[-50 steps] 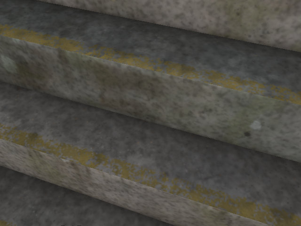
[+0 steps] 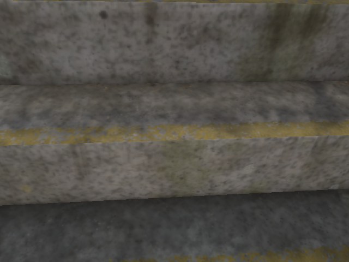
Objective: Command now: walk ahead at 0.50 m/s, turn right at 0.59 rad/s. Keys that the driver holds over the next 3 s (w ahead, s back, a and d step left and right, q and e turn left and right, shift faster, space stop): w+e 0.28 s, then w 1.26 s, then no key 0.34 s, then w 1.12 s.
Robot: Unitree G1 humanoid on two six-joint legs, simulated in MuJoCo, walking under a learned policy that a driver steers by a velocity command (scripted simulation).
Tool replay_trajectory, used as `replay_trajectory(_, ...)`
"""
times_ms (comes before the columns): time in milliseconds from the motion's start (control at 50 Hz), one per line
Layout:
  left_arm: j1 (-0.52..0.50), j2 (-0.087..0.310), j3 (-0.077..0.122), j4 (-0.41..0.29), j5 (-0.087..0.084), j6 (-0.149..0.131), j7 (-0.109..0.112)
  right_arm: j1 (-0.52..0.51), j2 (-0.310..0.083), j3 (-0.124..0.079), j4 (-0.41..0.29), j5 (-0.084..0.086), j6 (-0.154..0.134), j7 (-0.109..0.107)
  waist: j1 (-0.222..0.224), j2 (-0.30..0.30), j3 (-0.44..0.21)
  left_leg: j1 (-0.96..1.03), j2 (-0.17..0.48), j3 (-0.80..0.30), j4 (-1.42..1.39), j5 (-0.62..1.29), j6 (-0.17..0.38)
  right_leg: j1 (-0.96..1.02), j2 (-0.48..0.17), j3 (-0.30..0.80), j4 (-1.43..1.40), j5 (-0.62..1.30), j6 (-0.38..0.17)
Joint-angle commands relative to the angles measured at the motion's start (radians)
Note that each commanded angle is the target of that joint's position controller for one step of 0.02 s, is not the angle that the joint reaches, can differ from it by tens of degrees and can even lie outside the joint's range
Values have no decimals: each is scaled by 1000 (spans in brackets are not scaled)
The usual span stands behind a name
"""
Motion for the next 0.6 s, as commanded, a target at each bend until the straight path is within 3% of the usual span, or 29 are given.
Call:
replay_trajectory(20, -115, -115, -54, -144, -23, 25, 22, 147, 101, 50, 135, 15, -24, 6, 55, 54, 77, 347, 328, -245, -215, 452, 168, -634, -93, 4, 353, -11, -70)
replay_trajectory(40, -191, -120, -68, -174, -25, 37, 24, 114, 88, 49, 137, -2, -39, 0, 77, 38, 81, 251, 291, -161, -276, 369, 123, -603, -125, -52, 279, 27, -59)
replay_trajectory(60, -244, -134, -87, -208, -27, 50, 23, 100, 65, 45, 146, -12, -51, -2, 103, 88, 91, 162, 279, -132, -336, 419, 115, -549, -154, -111, 253, 17, -55)
replay_trajectory(80, -297, -106, -85, -240, -36, 54, 18, 60, 37, 36, 143, -26, -63, 1, 132, 52, 111, 40, 240, -61, -384, 532, 90, -441, -176, -185, 116, 43, -58)
replay_trajectory(100, -379, -77, -86, -275, -35, 68, 20, 58, 5, 27, 139, -30, -69, 7, 125, 61, 74, -30, 212, -4, -423, 637, 101, -326, -195, -267, -56, 60, -40)
replay_trajectory(120, -472, -60, -90, -308, -45, 97, 38, 112, 4, 32, 164, -41, -59, 28, 101, 96, 75, -56, 220, 0, -464, 768, 114, -298, -196, -290, -189, 42, -40)
replay_trajectory(140, -502, -70, -89, -303, -52, 131, 55, 230, 3, 34, 205, -54, -52, 33, 79, 131, 69, 25, 210, -2, -451, 880, 94, -346, -163, -318, -237, 52, -54)
replay_trajectory(160, -492, -93, -133, -345, -21, 212, 23, 136, -151, 15, 213, -3, -24, 98, 201, 326, 89, -106, 332, -37, -557, 1577, 249, -122, -123, -393, -459, -277, -34)
replay_trajectory(180, -534, -61, -126, -340, -14, 254, 9, 211, -166, 21, 240, -10, -25, 125, 169, 223, 42, 3, 369, -48, -488, 1858, 283, -126, -85, -432, -548, -352, -13)
replay_trajectory(200, -352, -65, -117, -273, -5, 250, -2, 182, -224, 6, 206, 37, -65, 120, 212, 302, -8, 224, 385, 28, -380, 2177, 255, -91, -68, -460, -557, -287, 33)
replay_trajectory(220, -228, -33, -98, -246, 2, 251, 3, 179, -248, -8, 210, 38, -74, 121, 227, 343, -117, 409, 414, 38, -326, 2336, 272, -59, -23, -446, -664, -224, 18)
replay_trajectory(240, -223, -25, -88, -231, 14, 238, 11, 215, -239, -13, 212, 42, -75, 110, 190, 333, -127, 556, 395, 61, -228, 2403, 248, -46, 10, -444, -814, -299, 22)
replay_trajectory(260, -7, -22, -56, -100, 63, 126, 97, 207, -166, -32, 108, 207, -124, -73, 171, 153, -195, 388, 300, 165, 16, 2188, 122, 424, 89, -443, -719, -525, 21)
replay_trajectory(280, 96, -53, -54, -38, 29, 103, 144, 199, -197, -32, 92, 195, -145, -128, 193, 167, -187, 218, 296, 125, 149, 1854, 152, 550, 79, -328, -853, -594, 11)
replay_trajectory(300, 106, -15, -38, 1, 27, 111, 181, 133, -173, -28, 33, 168, -147, -129, 184, 58, -97, -15, 224, 101, 258, 1400, 176, 605, 29, -113, -1035, -647, -16)
replay_trajectory(320, 38, 53, -11, 18, 39, 118, 204, 31, -112, -17, -14, 119, -147, -107, 163, -166, -39, -252, 84, 41, 555, 657, 159, 612, -94, 279, -1311, -731, -73)
replay_trajectory(340, -33, 69, 4, -12, 66, 117, 207, -118, -28, -8, -100, 60, -124, -67, 158, -166, 50, -333, -30, -125, 1140, 419, 111, 385, -210, 621, -1599, -925, -153)
replay_trajectory(360, -132, 36, -2, -2, 77, 106, 209, -204, 79, 13, -205, 34, -105, -59, 90, -122, 153, -461, -64, -188, 1484, 376, 84, 269, -215, 624, -1644, -852, -122)
replay_trajectory(380, -156, 25, 3, 28, 76, 82, 208, -181, 144, 29, -258, 29, -91, -58, 13, -84, 227, -562, -60, -192, 1607, 346, 76, 204, -228, 525, -1629, -809, -59)
replay_trajectory(400, -112, -24, -4, 72, 74, 38, 195, -144, 190, 55, -296, 10, -98, -51, -42, -33, 219, -610, -46, -222, 1647, 369, 83, 213, -224, 474, -1632, -722, -38)
replay_trajectory(420, 53, -101, -15, 145, 24, 20, 184, -154, 118, 51, -250, -6, -118, -49, 66, 82, 200, -595, -49, -160, 1480, 345, 89, 466, -93, 421, -1562, -535, -27)
replay_trajectory(440, 56, -69, -4, 150, 27, 8, 191, -105, 104, 49, -234, 15, -128, -40, 35, 78, 186, -634, -69, -170, 1431, 337, 51, 601, -122, 387, -1548, -394, -47)
replay_trajectory(460, 52, -40, 13, 136, 26, -6, 199, -105, 62, 43, -216, 30, -136, -39, 41, 107, 169, -622, -73, -165, 1378, 318, 23, 682, -136, 384, -1548, -281, -57)
replay_trajectory(500, 97, 1, 39, 123, 21, -33, 217, -181, 13, 32, -231, 64, -138, -37, 79, 49, 125, -625, -90, -158, 1306, 225, -26, 841, -172, 398, -1563, 10, -82)
replay_trajectory(520, 160, -17, -42, 44, 31, 6, 147, -297, -102, 13, -246, -7, -43, 25, 167, -60, -122, -866, -87, -348, 1337, -58, 9, 1077, -260, 457, -1484, 442, -129)
replay_trajectory(540, 331, -15, -38, 78, 28, 11, 141, -366, -115, -6, -264, -21, -18, 34, 222, 2, -152, -894, -81, -377, 1413, -179, 38, 1153, -317, 518, -1469, 646, -126)
replay_trajectory(560, 438, -6, -40, 132, 35, 10, 138, -417, -85, 4, -284, -19, -9, 20, 230, 35, -164, -942, -71, -381, 1430, -221, 54, 1148, -335, 525, -1467, 667, -117)
replay_trajectory(580, 518, 0, -37, 179, 35, -1, 129, -474, -21, 27, -310, -16, -10, 4, 219, 63, -157, -985, -60, -348, 1435, -299, 56, 1123, -334, 505, -1471, 647, -105)
replay_trajectory(600, 527, -14, -38, 199, 55, -14, 121, -504, 14, 44, -319, -4, -21, -15, 208, 63, -133, -997, -37, -303, 1462, -329, 70, 1062, -318, 421, -1498, 561, -78)
Next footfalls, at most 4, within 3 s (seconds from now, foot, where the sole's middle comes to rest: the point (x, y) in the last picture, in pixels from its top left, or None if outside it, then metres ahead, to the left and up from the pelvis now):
0.22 right None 0.22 -0.11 -0.54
0.78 left None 0.22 0.19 -0.54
1.18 right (206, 250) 0.42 -0.08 -0.31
1.88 left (82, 106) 0.67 0.23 -0.06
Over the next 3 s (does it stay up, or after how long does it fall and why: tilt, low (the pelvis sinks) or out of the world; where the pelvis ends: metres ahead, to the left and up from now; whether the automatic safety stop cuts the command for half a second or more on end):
stays up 0.51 0.24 0.57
